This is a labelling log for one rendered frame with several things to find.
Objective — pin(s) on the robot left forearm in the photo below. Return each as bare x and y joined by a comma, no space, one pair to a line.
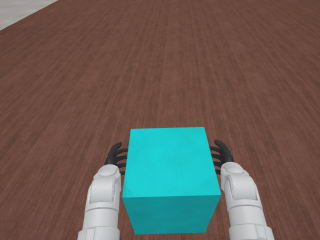
102,206

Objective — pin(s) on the carton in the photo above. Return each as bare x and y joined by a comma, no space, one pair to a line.
170,184

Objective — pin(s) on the right robot hand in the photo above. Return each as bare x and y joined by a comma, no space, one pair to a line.
224,157

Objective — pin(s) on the left robot hand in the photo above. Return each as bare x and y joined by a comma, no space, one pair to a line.
112,158

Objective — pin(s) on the robot right forearm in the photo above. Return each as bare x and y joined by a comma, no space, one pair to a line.
246,216

